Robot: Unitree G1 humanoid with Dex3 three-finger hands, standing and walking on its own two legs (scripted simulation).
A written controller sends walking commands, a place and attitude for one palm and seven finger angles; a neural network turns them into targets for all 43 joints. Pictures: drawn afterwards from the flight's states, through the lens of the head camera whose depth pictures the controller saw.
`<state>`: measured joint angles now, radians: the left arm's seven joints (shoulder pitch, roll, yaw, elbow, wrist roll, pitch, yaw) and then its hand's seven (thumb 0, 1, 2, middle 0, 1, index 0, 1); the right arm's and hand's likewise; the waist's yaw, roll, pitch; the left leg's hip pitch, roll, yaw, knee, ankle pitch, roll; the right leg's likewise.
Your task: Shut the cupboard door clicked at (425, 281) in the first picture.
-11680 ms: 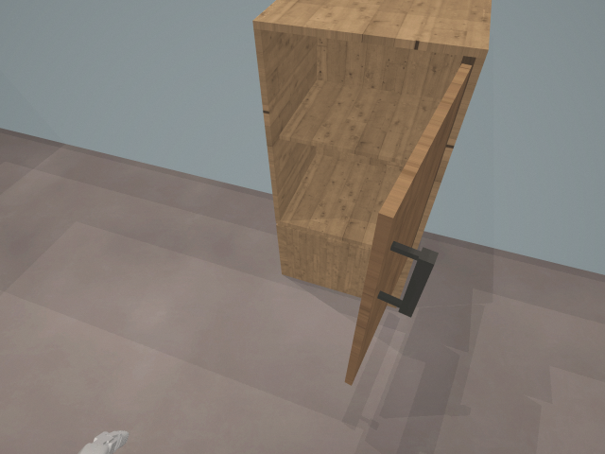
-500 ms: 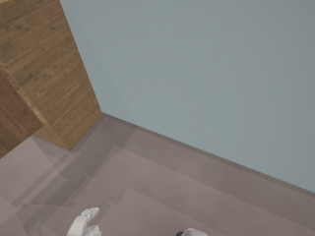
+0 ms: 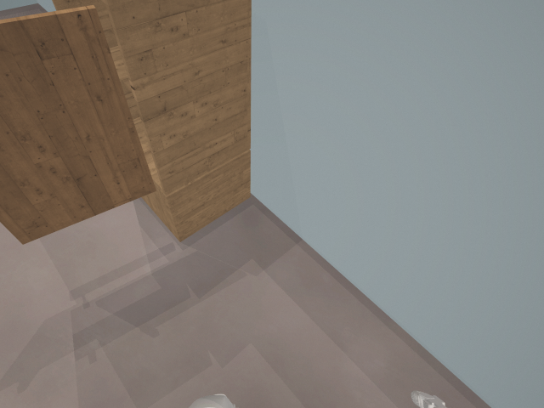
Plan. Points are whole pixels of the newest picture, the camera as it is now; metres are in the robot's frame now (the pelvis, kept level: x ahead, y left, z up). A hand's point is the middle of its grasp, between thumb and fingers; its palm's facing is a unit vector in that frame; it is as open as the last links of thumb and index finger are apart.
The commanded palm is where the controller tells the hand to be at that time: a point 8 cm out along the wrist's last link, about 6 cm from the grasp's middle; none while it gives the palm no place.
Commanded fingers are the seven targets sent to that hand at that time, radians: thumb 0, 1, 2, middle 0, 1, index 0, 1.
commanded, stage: turn to face it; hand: left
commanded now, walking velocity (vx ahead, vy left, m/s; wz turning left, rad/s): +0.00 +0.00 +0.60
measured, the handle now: out of the picture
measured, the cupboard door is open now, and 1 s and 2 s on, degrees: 81 81 81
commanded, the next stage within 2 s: take the last steps up to it in 0.94 s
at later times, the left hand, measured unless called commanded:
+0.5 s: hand out of the picture +0.11 +0.23 -0.13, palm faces +0.26 -0.92 -0.28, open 7.4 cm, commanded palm none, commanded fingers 0.00 0.90 0.90 -0.20 -0.30 -0.20 -0.30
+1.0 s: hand out of the picture -0.09 +0.18 -0.17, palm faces +0.53 -0.80 -0.27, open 7.4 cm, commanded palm none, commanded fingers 0.00 0.90 0.90 -0.20 -0.30 -0.20 -0.30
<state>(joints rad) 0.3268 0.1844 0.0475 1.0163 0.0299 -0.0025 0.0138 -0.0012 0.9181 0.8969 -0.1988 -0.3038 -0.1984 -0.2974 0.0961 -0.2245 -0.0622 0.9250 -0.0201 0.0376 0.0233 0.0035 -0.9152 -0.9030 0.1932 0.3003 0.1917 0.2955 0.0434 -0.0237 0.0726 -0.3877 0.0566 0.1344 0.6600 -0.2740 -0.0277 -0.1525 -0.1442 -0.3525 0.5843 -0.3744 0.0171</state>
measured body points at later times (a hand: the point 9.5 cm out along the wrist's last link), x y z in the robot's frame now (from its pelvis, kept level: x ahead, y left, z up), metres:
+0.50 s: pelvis +0.03 -0.01 +0.01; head +0.07 -0.01 +0.46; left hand +0.10 +0.27 -0.11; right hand +0.13 -0.24 -0.14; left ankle +0.06 +0.09 -0.73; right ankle +0.05 -0.16 -0.70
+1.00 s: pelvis +0.01 -0.01 +0.00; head +0.05 +0.02 +0.44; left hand -0.11 +0.22 -0.15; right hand +0.24 -0.18 -0.13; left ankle -0.06 +0.08 -0.73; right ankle +0.05 -0.15 -0.71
